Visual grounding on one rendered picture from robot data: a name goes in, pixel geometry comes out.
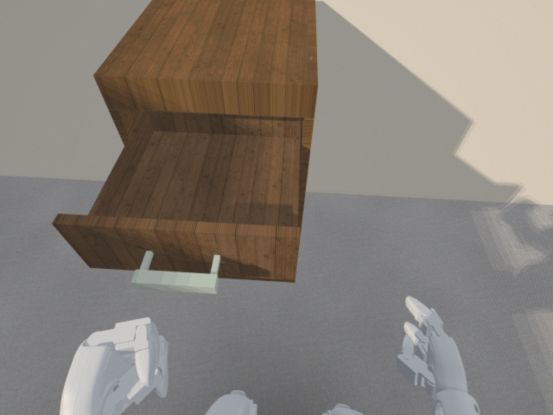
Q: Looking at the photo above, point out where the robot left thigh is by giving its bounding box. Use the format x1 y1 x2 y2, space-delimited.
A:
205 394 257 415

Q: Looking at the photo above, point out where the left robot hand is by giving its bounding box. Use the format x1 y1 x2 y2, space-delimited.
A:
60 317 168 415

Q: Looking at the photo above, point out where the drawer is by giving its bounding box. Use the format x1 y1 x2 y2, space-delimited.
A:
52 110 301 280

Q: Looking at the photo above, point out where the handle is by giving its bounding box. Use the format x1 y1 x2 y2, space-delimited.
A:
131 251 221 294

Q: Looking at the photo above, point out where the right robot hand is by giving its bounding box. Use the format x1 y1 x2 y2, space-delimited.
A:
397 296 468 399

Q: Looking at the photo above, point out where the cabinet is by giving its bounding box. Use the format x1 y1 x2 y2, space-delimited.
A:
93 0 318 283

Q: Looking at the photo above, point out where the robot right forearm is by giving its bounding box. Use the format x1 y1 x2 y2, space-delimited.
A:
432 390 480 415

